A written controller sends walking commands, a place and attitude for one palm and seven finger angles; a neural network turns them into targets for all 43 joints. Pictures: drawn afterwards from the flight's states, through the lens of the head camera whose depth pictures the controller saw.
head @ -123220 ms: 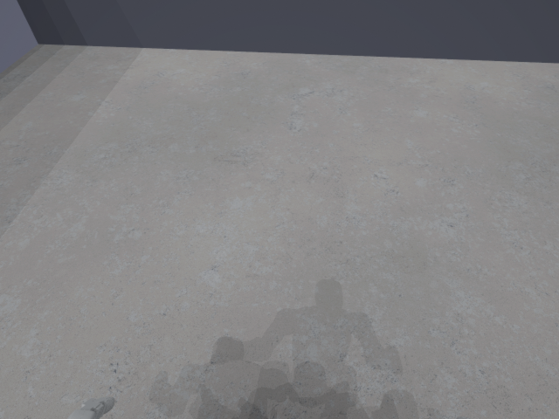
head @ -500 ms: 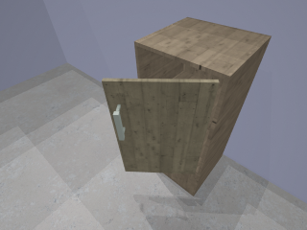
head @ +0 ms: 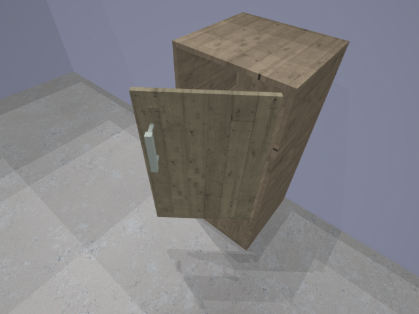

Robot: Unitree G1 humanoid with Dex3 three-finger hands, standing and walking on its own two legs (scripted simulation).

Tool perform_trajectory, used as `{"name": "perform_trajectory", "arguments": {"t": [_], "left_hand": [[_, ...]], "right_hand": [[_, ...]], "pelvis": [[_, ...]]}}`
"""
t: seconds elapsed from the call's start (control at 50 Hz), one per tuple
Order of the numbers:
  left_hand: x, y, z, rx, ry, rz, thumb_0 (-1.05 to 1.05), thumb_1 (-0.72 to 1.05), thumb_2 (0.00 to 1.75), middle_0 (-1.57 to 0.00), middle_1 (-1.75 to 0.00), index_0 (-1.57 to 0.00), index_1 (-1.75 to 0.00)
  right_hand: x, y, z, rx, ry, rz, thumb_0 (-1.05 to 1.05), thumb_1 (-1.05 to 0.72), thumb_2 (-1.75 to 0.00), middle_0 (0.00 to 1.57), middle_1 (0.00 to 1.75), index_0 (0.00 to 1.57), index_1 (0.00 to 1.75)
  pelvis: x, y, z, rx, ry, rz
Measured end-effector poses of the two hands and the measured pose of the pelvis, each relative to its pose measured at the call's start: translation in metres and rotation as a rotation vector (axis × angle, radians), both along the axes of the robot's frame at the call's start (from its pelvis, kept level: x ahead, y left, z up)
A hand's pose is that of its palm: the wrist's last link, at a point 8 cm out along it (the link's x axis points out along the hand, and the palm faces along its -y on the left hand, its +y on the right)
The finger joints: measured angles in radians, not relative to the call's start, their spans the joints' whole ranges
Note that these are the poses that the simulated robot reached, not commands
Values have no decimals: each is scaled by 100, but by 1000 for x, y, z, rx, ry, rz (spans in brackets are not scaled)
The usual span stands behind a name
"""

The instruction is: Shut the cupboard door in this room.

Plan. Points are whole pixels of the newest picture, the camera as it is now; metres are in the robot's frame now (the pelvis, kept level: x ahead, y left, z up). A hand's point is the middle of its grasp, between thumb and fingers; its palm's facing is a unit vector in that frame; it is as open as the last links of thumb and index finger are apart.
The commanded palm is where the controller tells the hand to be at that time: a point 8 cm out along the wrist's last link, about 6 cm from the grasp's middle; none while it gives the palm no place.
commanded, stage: come to a stop and stand still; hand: left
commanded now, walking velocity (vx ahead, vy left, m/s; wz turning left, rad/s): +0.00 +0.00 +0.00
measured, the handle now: (153, 148) +0.55 +0.19 -0.03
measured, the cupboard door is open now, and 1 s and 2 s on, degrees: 38 38 38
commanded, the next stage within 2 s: look again from close up in 1.30 s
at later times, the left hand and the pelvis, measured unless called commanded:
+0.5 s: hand out of the picture -0.01 +0.13 -0.16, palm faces +0.02 -0.98 -0.17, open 7.3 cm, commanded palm none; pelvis +0.00 -0.03 +0.02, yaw +0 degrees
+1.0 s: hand out of the picture +0.04 +0.11 -0.16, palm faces +0.04 -0.98 -0.20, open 7.3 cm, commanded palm none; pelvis +0.05 -0.06 +0.02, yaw +0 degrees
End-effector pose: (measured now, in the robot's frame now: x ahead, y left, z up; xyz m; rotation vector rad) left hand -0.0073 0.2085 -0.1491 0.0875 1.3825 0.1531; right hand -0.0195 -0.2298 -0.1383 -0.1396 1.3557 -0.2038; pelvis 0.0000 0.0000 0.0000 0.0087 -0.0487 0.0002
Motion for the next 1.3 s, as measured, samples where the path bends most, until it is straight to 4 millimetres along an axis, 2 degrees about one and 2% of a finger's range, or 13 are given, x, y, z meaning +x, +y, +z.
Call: {"name": "perform_trajectory", "arguments": {"t": [0.06,0.14,0.26,0.4,0.62,0.98,1.14,1.3], "left_hand": [[16,8,10,41,-42,-20,2,94,90,-20,-30,-20,-30],[21,13,20,78,-72,-30,2,94,90,-20,-30,-20,-30],[7,-2,27,73,-22,-57,1,92,90,-19,-30,-20,-30],[-4,-21,23,38,24,-43,1,93,90,-19,-30,-20,-30],[-2,-41,22,11,59,-21,1,92,90,-20,-30,-20,-30],[36,-51,25,47,37,-15,1,92,90,-19,-30,-20,-30],[47,-57,23,50,28,-7,1,92,90,-20,-30,-20,-30],[49,-62,21,39,36,4,1,91,90,-20,-30,-20,-30]], "right_hand": [[-18,8,0,31,48,-7,1,-91,-90,20,30,20,30],[-24,15,-4,78,69,-6,1,-91,-90,20,30,20,30],[-16,16,-5,115,48,-7,1,-91,-90,20,30,20,30],[-10,0,0,92,57,2,1,-92,-90,20,30,20,30],[17,-20,4,63,65,34,1,-91,-90,20,30,20,30],[68,-44,2,48,39,56,2,-93,-90,20,30,20,30],[83,-52,3,35,34,59,1,-93,-90,20,30,20,30],[91,-55,4,26,34,62,1,-93,-90,20,30,20,30]], "pelvis": [[-3,-2,5,3,16,-2],[-7,-9,7,21,46,-11],[-13,-16,12,0,49,-4],[-6,-25,14,1,42,-2],[10,-37,16,5,48,2],[45,-57,16,18,48,2],[55,-64,15,17,45,2],[61,-66,15,15,42,3]]}}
